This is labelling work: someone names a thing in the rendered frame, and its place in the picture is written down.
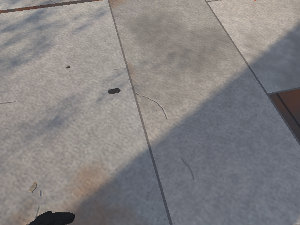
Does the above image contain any robot left hand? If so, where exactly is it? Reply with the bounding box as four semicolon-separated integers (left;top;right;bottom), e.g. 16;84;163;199
26;211;75;225

